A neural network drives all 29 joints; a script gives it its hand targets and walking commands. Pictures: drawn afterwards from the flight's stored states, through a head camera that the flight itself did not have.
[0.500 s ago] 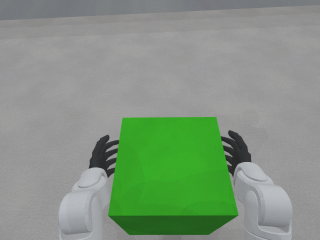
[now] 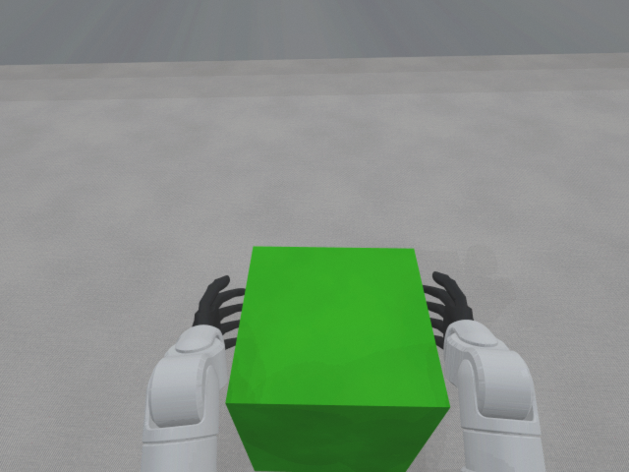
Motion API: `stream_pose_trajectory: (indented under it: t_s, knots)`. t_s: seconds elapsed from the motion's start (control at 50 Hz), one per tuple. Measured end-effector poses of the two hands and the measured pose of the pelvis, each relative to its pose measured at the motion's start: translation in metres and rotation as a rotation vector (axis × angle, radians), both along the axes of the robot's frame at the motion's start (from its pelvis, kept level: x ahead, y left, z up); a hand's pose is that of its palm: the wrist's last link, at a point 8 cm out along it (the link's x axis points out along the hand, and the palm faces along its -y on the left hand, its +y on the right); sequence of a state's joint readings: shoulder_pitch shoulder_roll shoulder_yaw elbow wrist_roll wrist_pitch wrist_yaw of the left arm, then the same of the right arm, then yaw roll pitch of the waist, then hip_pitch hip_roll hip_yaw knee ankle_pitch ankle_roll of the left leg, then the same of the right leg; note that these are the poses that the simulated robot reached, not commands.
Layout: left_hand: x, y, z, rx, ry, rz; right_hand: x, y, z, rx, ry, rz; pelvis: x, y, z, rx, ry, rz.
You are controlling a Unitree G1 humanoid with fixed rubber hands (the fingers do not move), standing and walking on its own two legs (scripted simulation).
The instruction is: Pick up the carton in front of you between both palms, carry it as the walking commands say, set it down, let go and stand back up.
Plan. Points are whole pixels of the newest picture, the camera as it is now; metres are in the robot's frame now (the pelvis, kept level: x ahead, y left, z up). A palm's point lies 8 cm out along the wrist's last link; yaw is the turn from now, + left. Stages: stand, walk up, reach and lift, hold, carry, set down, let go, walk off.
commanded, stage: carry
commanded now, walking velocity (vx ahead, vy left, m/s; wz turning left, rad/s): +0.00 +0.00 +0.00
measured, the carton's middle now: (331, 364) +0.26 +0.00 -0.01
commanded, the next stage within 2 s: hold in 1.28 s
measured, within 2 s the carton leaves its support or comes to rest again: neither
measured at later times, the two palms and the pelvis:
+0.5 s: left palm (210, 344) +0.26 +0.15 +0.04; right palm (448, 339) +0.26 -0.15 +0.04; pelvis -0.03 +0.00 +0.00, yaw +0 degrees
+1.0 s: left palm (208, 355) +0.25 +0.15 +0.04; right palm (453, 350) +0.25 -0.15 +0.04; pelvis -0.04 +0.00 +0.00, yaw +0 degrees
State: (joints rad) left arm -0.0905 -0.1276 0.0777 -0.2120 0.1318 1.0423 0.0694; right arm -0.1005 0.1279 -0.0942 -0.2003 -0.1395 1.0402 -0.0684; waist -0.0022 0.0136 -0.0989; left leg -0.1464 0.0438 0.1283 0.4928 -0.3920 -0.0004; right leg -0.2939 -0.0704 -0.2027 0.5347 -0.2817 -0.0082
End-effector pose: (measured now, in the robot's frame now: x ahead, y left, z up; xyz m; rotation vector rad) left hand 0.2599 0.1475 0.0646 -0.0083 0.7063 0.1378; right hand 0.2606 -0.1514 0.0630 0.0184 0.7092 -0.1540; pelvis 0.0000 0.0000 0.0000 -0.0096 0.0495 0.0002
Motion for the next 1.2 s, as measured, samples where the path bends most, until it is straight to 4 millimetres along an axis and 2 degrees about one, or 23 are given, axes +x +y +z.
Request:
stream_pose_trajectory:
  t_s: [0.34,0.56,1.2]
  knots:
    - [0.005,0.004,-0.031,0.039,-0.02,-0.03,0.005,0.003,-0.03,-0.045,-0.02,0.027,-0.024,0.004,0.002,0.004,-0.017,0.002]
    - [0.0,0.005,-0.021,0.036,-0.068,-0.025,0.001,0.004,-0.02,-0.038,-0.067,0.024,-0.034,0.004,0.002,0.005,-0.015,0.004]
    - [-0.017,0.003,-0.021,0.034,-0.048,-0.028,-0.017,0.003,-0.02,-0.037,-0.048,0.023,-0.049,0.003,0.002,0.008,-0.021,0.002]
